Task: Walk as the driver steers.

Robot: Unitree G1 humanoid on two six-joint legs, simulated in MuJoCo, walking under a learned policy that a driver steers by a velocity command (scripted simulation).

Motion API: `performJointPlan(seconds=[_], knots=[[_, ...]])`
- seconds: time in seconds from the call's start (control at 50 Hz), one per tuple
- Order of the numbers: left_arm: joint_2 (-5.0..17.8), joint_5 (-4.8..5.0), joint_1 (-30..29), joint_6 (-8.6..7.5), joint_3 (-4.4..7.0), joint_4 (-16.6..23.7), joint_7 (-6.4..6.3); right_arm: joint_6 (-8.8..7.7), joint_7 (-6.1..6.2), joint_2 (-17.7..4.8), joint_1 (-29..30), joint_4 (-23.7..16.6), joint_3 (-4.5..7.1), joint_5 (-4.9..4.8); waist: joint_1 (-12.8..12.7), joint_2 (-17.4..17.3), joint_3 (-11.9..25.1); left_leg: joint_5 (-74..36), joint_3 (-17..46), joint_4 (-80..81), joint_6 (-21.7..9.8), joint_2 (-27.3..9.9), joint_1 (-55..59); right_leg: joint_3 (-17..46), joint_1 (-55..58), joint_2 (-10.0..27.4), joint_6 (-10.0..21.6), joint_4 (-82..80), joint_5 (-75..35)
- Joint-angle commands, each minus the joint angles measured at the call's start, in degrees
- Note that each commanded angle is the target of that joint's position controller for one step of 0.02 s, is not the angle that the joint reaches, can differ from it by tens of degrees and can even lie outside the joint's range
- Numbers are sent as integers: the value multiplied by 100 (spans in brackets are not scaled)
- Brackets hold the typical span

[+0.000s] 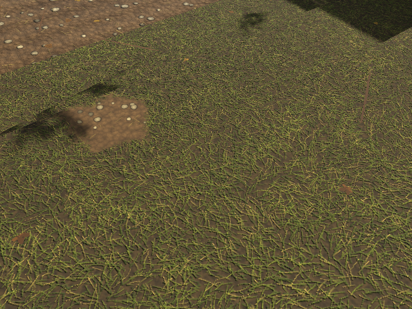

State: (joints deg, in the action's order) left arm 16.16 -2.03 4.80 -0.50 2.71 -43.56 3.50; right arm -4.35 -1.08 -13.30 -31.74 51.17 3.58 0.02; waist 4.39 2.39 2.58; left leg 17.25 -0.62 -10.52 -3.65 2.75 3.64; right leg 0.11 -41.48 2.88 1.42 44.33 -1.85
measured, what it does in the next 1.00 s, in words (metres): goes down, turning left: right foot, then left foot 0.15 m lower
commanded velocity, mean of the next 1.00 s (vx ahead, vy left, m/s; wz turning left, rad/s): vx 0.97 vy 0.00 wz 0.56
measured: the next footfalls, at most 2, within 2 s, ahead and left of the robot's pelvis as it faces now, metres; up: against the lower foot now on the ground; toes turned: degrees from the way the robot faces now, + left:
right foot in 0.16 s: +0.30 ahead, -0.11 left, +0.00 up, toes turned -3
left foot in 0.66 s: +0.73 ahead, +0.07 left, -0.15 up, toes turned +23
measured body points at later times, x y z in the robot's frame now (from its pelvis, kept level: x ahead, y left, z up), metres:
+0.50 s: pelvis +0.42 -0.03 -0.03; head +0.44 -0.02 +0.42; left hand +0.35 +0.23 -0.17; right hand +0.61 -0.28 -0.13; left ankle +0.62 +0.13 -0.71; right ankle +0.26 -0.11 -0.74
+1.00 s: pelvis +0.93 +0.05 -0.19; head +0.94 +0.04 +0.26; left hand +0.95 +0.37 -0.26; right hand +1.08 -0.19 -0.33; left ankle +0.71 +0.05 -0.85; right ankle +1.13 -0.01 -0.89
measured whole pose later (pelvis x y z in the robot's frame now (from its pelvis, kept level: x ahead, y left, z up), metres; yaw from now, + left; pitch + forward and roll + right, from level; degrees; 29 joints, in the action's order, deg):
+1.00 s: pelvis +0.93 +0.05 -0.19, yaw +37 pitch -1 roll +1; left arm 14.9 -2.0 4.3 -5.5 0.3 -41.3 -0.4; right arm -3.4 -0.8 -17.7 -24.2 53.2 5.4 0.3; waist 2.5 -1.6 -0.8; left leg 29.5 10.1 -54.2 -7.2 8.0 -6.7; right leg 5.2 -30.8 4.2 -4.2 41.6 13.2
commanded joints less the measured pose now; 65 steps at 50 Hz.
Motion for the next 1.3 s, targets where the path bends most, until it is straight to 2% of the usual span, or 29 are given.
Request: performJointPlan(seconds=[0.02, 0.08, 0.14, 0.16, 0.18, 0.2, 0.24, 0.34, 0.38, 0.46, 0.5, 0.58, 0.62, 0.66, 0.68, 0.7, 0.72, 0.76, 0.8, 0.82, 0.9, 0.96, 0.98, 1.0, 1.02, 1.06, 1.18, 1.24, 1.3], knots=[[177, 25, -1508, -136, -79, 751, 23, -86, 87, -674, -400, -87, 96, 44, 198, -758, -1105, -1251, 926, 778, -646, -1462, 114, -409, -644, 10, 122, -642, 123], [216, 7, -1696, -200, -126, 868, 36, -90, 158, -875, -457, 94, 99, 85, 97, -729, -1015, -3298, 646, 381, -691, -1648, 754, -680, -206, -245, 447, -1102, 808], [568, 1, 15, -245, 17, 435, -161, -40, 197, -1188, -221, 256, 124, 96, -807, -988, -51, -6962, 123, -1731, -467, -1680, 316, -923, 2475, -861, 883, -1164, 1586], [821, -47, 1505, -299, 143, 7, -251, -25, 190, -1206, 121, 187, 110, 88, -1544, -952, 665, -6286, -41, -3347, -358, -1543, -811, -367, 4434, -500, 1157, -1187, 1673], [1419, -233, 2350, -316, 361, -76, -348, -73, 93, -613, -165, -110, -33, -134, -1581, 161, 1749, -3732, -197, -5872, -161, -885, -3023, 2122, 6599, 1179, 1751, -1462, 4275], [1299, -52, 2432, -332, 342, -165, -306, -172, 46, -630, 20, -140, -4, -91, -1444, 667, 2266, 798, 502, -6965, -236, 69, -4113, 4713, 6947, 1963, 1888, -2589, 5372], [766, -27, 1458, -367, 254, -246, -350, -204, 119, -836, 1048, -384, 49, -79, -1075, -106, 212, -123, 758, -6529, -408, -615, -4736, 2877, 5199, 1651, 1450, -2821, 3169], [308, 167, 1255, -666, 142, -566, -379, 283, -81, -466, 1125, -340, 33, 186, -378, 196, -964, -488, 589, -4930, -166, -983, -3879, 693, 3136, 975, 834, -3750, 1597], [386, 35, 1447, -753, 184, -705, -340, 339, -187, -342, 1584, -514, 14, 224, -386, 45, -1060, -1437, 406, -4858, -212, -994, -4266, 24, 3197, 950, 862, -3574, 616], [96, 258, 1226, -1070, 29, -876, -432, 106, -462, -223, 1976, -607, 25, 101, -125, -106, -625, -5618, -174, -2724, -422, -587, -2147, -1312, 1900, 270, 246, -3223, 1358], [204, 155, 1456, -1049, 20, -954, -514, 165, -527, -304, 2138, -627, 24, 95, -205, -200, -925, -5775, -251, -2648, -547, -558, -2417, -1444, 2321, 466, 156, -2920, 1203], [421, 23, 2789, -753, -35, -1413, -743, 105, -386, -381, 3092, -777, -41, 460, -776, -296, -1554, -4622, -1105, -1577, -667, -78, -3696, -1786, 4571, 737, -80, -1369, -1920], [600, 89, 2677, -570, -44, -1387, -882, 160, -239, -558, 1968, -382, 17, 505, -237, 69, -922, -4048, -1257, -1435, -750, 61, -2556, -1748, 4798, 913, -77, 584, -3826], [747, 120, 1829, -417, 82, -1241, -825, 186, -65, -1072, -580, 429, 344, 330, 1191, -548, 178, -4325, -443, -882, -1390, -292, 318, -1601, 3524, 412, -104, 5038, -2682], [392, 62, 1119, -442, 57, -869, -654, 196, 28, -1727, -769, 594, 511, 235, 1099, -1800, -288, -5025, -119, -1829, -1672, -635, 2101, -1335, 294, -515, -66, 7183, 3934], [229, 243, 1150, -557, -71, -167, -703, 204, 46, -2269, -938, 633, 585, 174, 719, -1822, 890, -7198, 1552, -3182, -2386, -1714, 4216, -261, -1722, -250, -266, 7500, 4335], [339, 176, 853, -620, -150, 5, -651, 234, 101, -1836, -923, 497, 493, 118, 721, -94, 1494, -5328, 2505, -2554, -2617, -1963, 4292, 203, -2154, 18, -234, 6666, 3748], [479, -64, 754, -682, -182, 112, -518, 307, 316, -1707, -52, 360, 470, 262, 86, 259, 434, -1074, 3983, -988, -2548, -2384, 2318, 680, -2533, 348, -149, 5406, 3715], [607, -163, 91, -450, -105, 371, -414, 58, 316, -1161, 1056, 14, 224, 123, -684, 898, -1123, -749, 3262, -199, -1982, -1858, -1443, 779, -1008, 732, -505, 2905, 2921], [518, -175, 1, -381, -140, 495, -390, -22, 282, -1305, 1693, -217, 232, 126, -919, 698, -1507, -635, 2798, 159, -1858, -1439, -3290, 677, 465, 812, -667, 1503, 2340], [433, 162, 1079, -345, -104, 37, -284, -173, 72, -1447, 1909, -309, 380, 15, -1088, -309, -488, -1294, 1646, -895, -1222, -313, -4138, 29, 3720, 159, -534, 78, -56], [842, 76, 2211, -414, 123, -295, -408, -7, 8, -1577, 1514, -305, 409, 37, -1597, -13, 204, -2477, 1553, -3499, -706, 79, -3001, -138, 4767, -350, -458, -645, 1518], [1349, -59, 3231, -455, 276, -389, -479, -40, 22, -1019, 1719, -515, 257, 43, -2083, 680, 801, -2087, 1187, -5903, -483, 493, -3409, 1271, 5411, 678, -287, -1135, 3624], [1534, -74, 2812, -436, 221, -214, -515, -94, 11, -355, 1348, -901, 108, -10, -1248, 2479, 919, 1236, 866, -7560, -464, 757, -4570, 4580, 5428, 2017, -59, -2873, 4770], [1393, -21, 1794, -376, 246, -19, -503, -48, 13, -466, 1254, -992, 41, 1, -744, 2058, 417, 677, 771, -7952, -524, 414, -5418, 5903, 4876, 2276, 493, -3529, 5908], [723, -46, 1043, -313, 159, 100, -454, 162, -59, -768, 1685, -880, 91, 142, -668, 354, -566, -132, 682, -7049, -396, -372, -4961, 3486, 3330, 1829, 479, -2850, 4747], [747, 135, 1594, -617, 169, -412, -343, 532, -340, -745, 2664, -1454, 69, 194, -527, 207, -703, -983, 572, -5132, -145, -929, -4707, 700, 3270, 1549, 485, -3375, 1141], [744, -20, 2009, -665, 200, -627, -394, 608, -416, -961, 2848, -1420, 180, 225, -627, 40, -489, -1846, -96, -5400, -303, -779, -4987, -421, 4408, 1395, 486, -2987, -369], [441, -26, 2464, -815, 90, -886, -435, 344, -488, -772, 3644, -1480, 124, 226, -775, -143, -1023, -3332, -137, -4101, -557, -776, -5469, -959, 4838, 1137, 96, -2979, 625]])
